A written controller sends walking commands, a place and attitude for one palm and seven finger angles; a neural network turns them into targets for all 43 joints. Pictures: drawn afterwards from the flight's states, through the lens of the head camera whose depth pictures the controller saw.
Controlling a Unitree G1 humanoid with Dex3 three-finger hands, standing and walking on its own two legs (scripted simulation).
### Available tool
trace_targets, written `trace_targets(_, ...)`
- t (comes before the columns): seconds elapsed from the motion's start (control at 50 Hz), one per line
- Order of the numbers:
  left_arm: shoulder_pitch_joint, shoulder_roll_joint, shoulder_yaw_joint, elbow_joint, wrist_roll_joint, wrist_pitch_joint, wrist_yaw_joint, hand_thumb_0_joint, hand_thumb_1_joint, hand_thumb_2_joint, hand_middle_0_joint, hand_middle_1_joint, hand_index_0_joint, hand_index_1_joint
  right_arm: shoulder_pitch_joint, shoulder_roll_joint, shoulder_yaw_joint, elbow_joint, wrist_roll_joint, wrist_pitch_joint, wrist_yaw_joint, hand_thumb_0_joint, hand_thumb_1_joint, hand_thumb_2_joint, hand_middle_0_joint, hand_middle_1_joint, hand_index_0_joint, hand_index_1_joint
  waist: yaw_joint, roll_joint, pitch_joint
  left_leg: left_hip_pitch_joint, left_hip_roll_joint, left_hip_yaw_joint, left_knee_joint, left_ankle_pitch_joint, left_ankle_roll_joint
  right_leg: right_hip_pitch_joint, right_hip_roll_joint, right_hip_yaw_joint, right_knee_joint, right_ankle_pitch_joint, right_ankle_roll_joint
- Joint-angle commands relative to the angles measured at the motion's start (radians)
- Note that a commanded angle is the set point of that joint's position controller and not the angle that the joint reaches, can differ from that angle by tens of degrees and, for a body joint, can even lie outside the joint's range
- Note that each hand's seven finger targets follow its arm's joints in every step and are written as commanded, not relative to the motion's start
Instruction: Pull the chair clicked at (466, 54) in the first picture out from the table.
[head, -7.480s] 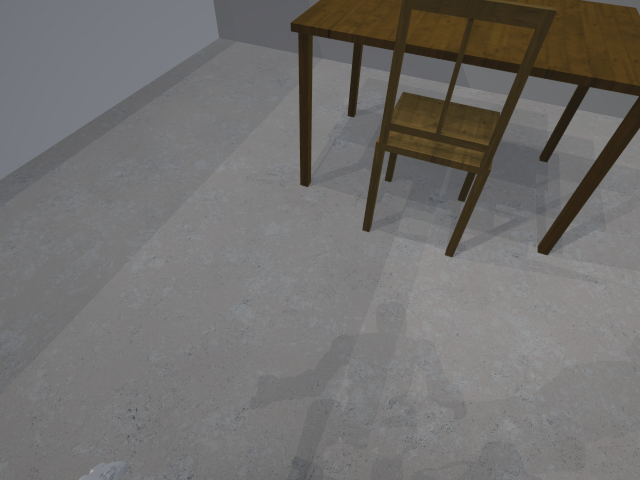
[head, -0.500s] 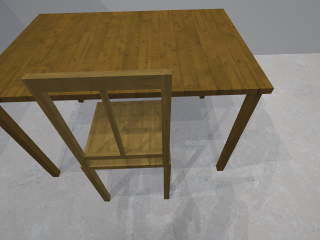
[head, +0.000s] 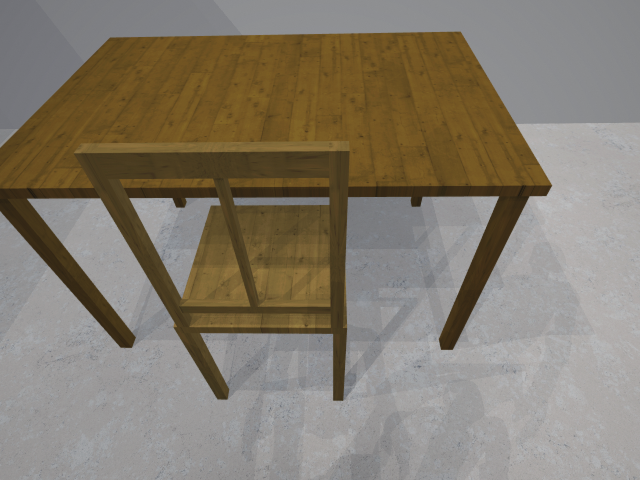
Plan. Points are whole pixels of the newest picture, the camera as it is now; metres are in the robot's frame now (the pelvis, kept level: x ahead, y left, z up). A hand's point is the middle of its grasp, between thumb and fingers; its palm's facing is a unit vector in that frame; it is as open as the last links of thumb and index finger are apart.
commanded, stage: look again from close up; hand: left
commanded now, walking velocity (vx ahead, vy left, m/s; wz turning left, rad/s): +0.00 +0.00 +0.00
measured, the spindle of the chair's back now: (240, 250) +0.50 +0.18 -0.05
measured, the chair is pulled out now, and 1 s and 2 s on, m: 0.00 0.00 0.00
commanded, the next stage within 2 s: shuffle to correct the standing spot in 0.08 s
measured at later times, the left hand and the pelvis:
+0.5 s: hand out of the picture -0.01 +0.19 -0.18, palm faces +0.04 -0.98 -0.18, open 7.4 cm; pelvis +0.03 +0.01 -0.01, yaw +0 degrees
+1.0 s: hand out of the picture +0.07 +0.17 -0.18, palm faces +0.08 -0.97 -0.22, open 7.3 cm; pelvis +0.07 +0.00 -0.01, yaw +1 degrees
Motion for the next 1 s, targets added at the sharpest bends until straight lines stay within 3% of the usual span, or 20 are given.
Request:
trace_targets(0.0, 0.044, 0.125, 0.019, -0.036, 0.003, -0.018, 0.011, 0.000, 0.900, 0.900, -0.200, -0.300, -0.200, -0.300, 0.063, -0.056, -0.012, -0.015, -0.001, -0.016, -0.005, 0.000, -0.900, -0.900, 0.200, 0.300, 0.200, 0.300, 0.002, -0.066, 0.045, -0.062, 0.031, -0.007, -0.068, 0.118, 0.052, 0.004, -0.116, 0.108, -0.137, 0.157, -0.010)
trace_targets(0.16, 0.064, 0.113, 0.017, -0.024, 0.002, -0.015, 0.010, 0.000, 0.900, 0.900, -0.200, -0.300, -0.200, -0.300, 0.079, -0.048, -0.009, -0.001, -0.003, -0.017, -0.005, 0.000, -0.900, -0.900, 0.200, 0.300, 0.200, 0.300, 0.004, -0.024, 0.061, -0.083, 0.028, -0.019, -0.071, 0.116, 0.054, -0.014, -0.116, 0.104, -0.142, 0.085, -0.009)
trace_targets(0.24, 0.083, 0.114, 0.027, -0.025, 0.011, 0.000, 0.003, 0.000, 0.900, 0.900, -0.200, -0.300, -0.200, -0.300, 0.104, -0.051, -0.016, 0.004, -0.015, -0.005, 0.002, 0.000, -0.900, -0.900, 0.200, 0.300, 0.200, 0.300, 0.006, -0.055, 0.103, -0.145, 0.007, -0.004, -0.044, -0.133, 0.069, -0.068, -0.108, 0.123, -0.157, -0.289, -0.026)
trace_targets(0.34, 0.089, 0.099, 0.037, -0.041, 0.015, 0.003, -0.007, 0.000, 0.900, 0.900, -0.200, -0.300, -0.200, -0.300, 0.125, -0.054, -0.026, -0.009, -0.021, -0.009, 0.004, 0.000, -0.900, -0.900, 0.200, 0.300, 0.200, 0.300, -0.002, -0.004, 0.163, -0.187, 0.032, -0.057, -0.069, -0.231, 0.098, -0.144, -0.080, 0.100, -0.086, -0.330, -0.037)
trace_targets(0.44, 0.087, 0.051, 0.034, -0.052, 0.021, -0.015, -0.015, 0.000, 0.900, 0.900, -0.200, -0.300, -0.200, -0.300, 0.166, -0.088, -0.040, -0.009, -0.017, -0.035, -0.007, 0.000, -0.900, -0.900, 0.200, 0.300, 0.200, 0.300, -0.007, 0.107, 0.141, -0.143, 0.153, -0.204, -0.135, -0.051, 0.168, -0.147, -0.022, -0.025, 0.117, -0.082, -0.026)
trace_targets(0.52, 0.174, 0.063, 0.047, -0.020, 0.013, -0.031, -0.011, 0.000, 0.900, 0.900, -0.200, -0.300, -0.200, -0.300, 0.147, -0.078, -0.038, -0.015, -0.013, -0.052, -0.023, 0.000, -0.900, -0.900, 0.200, 0.300, 0.200, 0.300, 0.031, 0.035, 0.034, -0.128, 0.094, -0.067, 0.094, 0.427, 0.144, 0.019, -0.066, 0.020, 0.092, 0.207, -0.048)
trace_targets(0.54, 0.232, 0.094, 0.055, -0.001, 0.014, -0.035, -0.005, 0.000, 0.900, 0.900, -0.200, -0.300, -0.200, -0.300, 0.126, -0.057, -0.033, -0.027, -0.009, -0.055, -0.023, 0.000, -0.900, -0.900, 0.200, 0.300, 0.200, 0.300, 0.053, -0.068, -0.009, -0.222, 0.031, 0.016, 0.216, 0.380, 0.107, 0.154, -0.124, 0.096, 0.069, 0.436, -0.069)
trace_targets(0.56, 0.299, 0.137, 0.067, 0.025, 0.013, -0.036, 0.005, 0.000, 0.900, 0.900, -0.200, -0.300, -0.200, -0.300, 0.090, -0.029, -0.028, -0.048, -0.007, -0.055, -0.021, 0.000, -0.900, -0.900, 0.200, 0.300, 0.200, 0.300, 0.077, -0.225, -0.031, -0.358, -0.026, 0.094, 0.351, 0.151, 0.071, 0.285, -0.230, 0.206, 0.017, 0.746, -0.108)
trace_targets(0.58, 0.337, 0.139, 0.066, 0.041, 0.013, -0.036, 0.013, 0.000, 0.900, 0.900, -0.200, -0.300, -0.200, -0.300, 0.020, -0.021, -0.029, -0.075, -0.003, -0.047, -0.022, 0.000, -0.900, -0.900, 0.200, 0.300, 0.200, 0.300, 0.100, -0.292, -0.011, -0.448, -0.035, 0.092, 0.466, -0.270, 0.056, 0.329, -0.318, 0.272, -0.011, 1.074, -0.174)
trace_targets(0.62, 0.285, 0.108, 0.047, 0.030, 0.026, -0.030, 0.030, 0.000, 0.900, 0.900, -0.200, -0.300, -0.200, -0.300, -0.039, -0.006, -0.029, -0.088, 0.004, -0.040, -0.028, 0.000, -0.900, -0.900, 0.200, 0.300, 0.200, 0.300, 0.088, -0.183, 0.025, -0.481, -0.008, 0.047, 0.483, -0.350, 0.047, 0.310, -0.349, 0.249, 0.012, 1.266, -0.207)
trace_targets(0.66, 0.187, 0.108, 0.036, -0.003, 0.027, -0.021, 0.034, 0.000, 0.900, 0.900, -0.200, -0.300, -0.200, -0.300, -0.014, 0.012, -0.027, -0.075, 0.013, -0.034, -0.020, 0.000, -0.900, -0.900, 0.200, 0.300, 0.200, 0.300, 0.031, -0.143, 0.010, -0.337, -0.014, 0.072, 0.251, -0.222, 0.042, 0.215, -0.277, 0.162, 0.050, 1.133, -0.147)
trace_targets(0.7, 0.081, 0.116, 0.033, -0.044, 0.003, -0.015, 0.032, 0.000, 0.900, 0.900, -0.200, -0.300, -0.200, -0.300, 0.116, 0.004, -0.034, -0.016, 0.010, -0.030, -0.022, 0.000, -0.900, -0.900, 0.200, 0.300, 0.200, 0.300, -0.050, -0.117, -0.041, 0.001, -0.057, 0.107, -0.020, 0.233, 0.046, 0.030, -0.170, 0.060, 0.151, 0.901, -0.067)
trace_targets(0.72, 0.077, 0.108, 0.037, -0.060, -0.007, -0.009, 0.030, 0.000, 0.900, 0.900, -0.200, -0.300, -0.200, -0.300, 0.159, -0.044, -0.045, -0.012, 0.002, -0.031, -0.027, 0.000, -0.900, -0.900, 0.200, 0.300, 0.200, 0.300, -0.056, -0.063, -0.073, 0.113, 0.020, 0.053, 0.006, 0.482, 0.073, -0.066, -0.128, 0.039, 0.202, 0.639, -0.025)
trace_targets(0.74, 0.082, 0.072, 0.033, -0.071, -0.012, 0.000, 0.030, 0.000, 0.900, 0.900, -0.200, -0.300, -0.200, -0.300, 0.149, -0.081, -0.051, -0.023, -0.002, -0.030, -0.030, 0.000, -0.900, -0.900, 0.200, 0.300, 0.200, 0.300, -0.041, 0.063, -0.076, 0.121, 0.172, -0.119, -0.004, 0.745, 0.160, -0.144, -0.067, 0.009, 0.255, 0.230, 0.019)
trace_targets(0.76, 0.087, 0.041, 0.030, -0.074, -0.007, 0.014, 0.034, 0.000, 0.900, 0.900, -0.200, -0.300, -0.200, -0.300, 0.114, -0.095, -0.051, -0.031, -0.001, -0.022, -0.024, 0.000, -0.900, -0.900, 0.200, 0.300, 0.200, 0.300, -0.020, 0.108, -0.035, 0.023, 0.271, -0.167, -0.072, 0.852, 0.237, -0.125, -0.044, 0.007, 0.327, -0.259, 0.037)
trace_targets(0.78, 0.088, 0.034, 0.029, -0.078, 0.003, 0.023, 0.036, 0.000, 0.900, 0.900, -0.200, -0.300, -0.200, -0.300, 0.079, -0.100, -0.051, -0.046, -0.010, -0.017, -0.017, 0.000, -0.900, -0.900, 0.200, 0.300, 0.200, 0.300, -0.017, 0.081, 0.024, -0.034, 0.259, -0.127, -0.087, 0.810, 0.242, -0.115, -0.051, 0.026, 0.345, -0.319, 0.028)
trace_targets(0.8, 0.090, 0.033, 0.028, -0.078, 0.004, 0.030, 0.034, 0.000, 0.900, 0.900, -0.200, -0.300, -0.200, -0.300, 0.025, -0.094, -0.042, -0.061, -0.008, -0.020, -0.020, 0.000, -0.900, -0.900, 0.200, 0.300, 0.200, 0.300, 0.010, 0.148, 0.058, -0.099, 0.265, -0.168, -0.109, 0.762, 0.256, -0.114, -0.061, 0.036, 0.332, -0.326, 0.035)
trace_targets(0.86, 0.149, 0.035, 0.025, -0.042, 0.010, 0.029, 0.025, 0.000, 0.900, 0.900, -0.200, -0.300, -0.200, -0.300, -0.064, -0.090, -0.036, -0.094, -0.004, -0.012, -0.024, 0.000, -0.900, -0.900, 0.200, 0.300, 0.200, 0.300, 0.048, 0.111, 0.034, -0.096, 0.195, -0.105, -0.061, 0.667, 0.219, -0.044, -0.074, 0.025, 0.122, -0.121, 0.036)
trace_targets(0.92, 0.131, 0.082, 0.027, -0.053, 0.019, 0.008, 0.023, 0.000, 0.900, 0.900, -0.200, -0.300, -0.200, -0.300, -0.057, -0.086, -0.052, -0.118, 0.007, 0.001, -0.017, 0.000, -0.900, -0.900, 0.200, 0.300, 0.200, 0.300, 0.016, -0.082, -0.017, -0.061, 0.070, -0.022, 0.037, 0.341, 0.102, -0.049, -0.132, 0.145, -0.064, 0.278, 0.011)
trace_targets(0.98, 0.034, 0.118, 0.028, -0.092, 0.015, 0.008, 0.014, 0.000, 0.900, 0.900, -0.200, -0.300, -0.200, -0.300, -0.055, -0.061, -0.058, -0.120, 0.000, 0.017, -0.006, 0.000, -0.900, -0.900, 0.200, 0.300, 0.200, 0.300, -0.015, -0.137, -0.011, -0.034, 0.018, 0.018, 0.040, 0.119, 0.064, -0.132, -0.186, 0.187, -0.093, 0.206, -0.036)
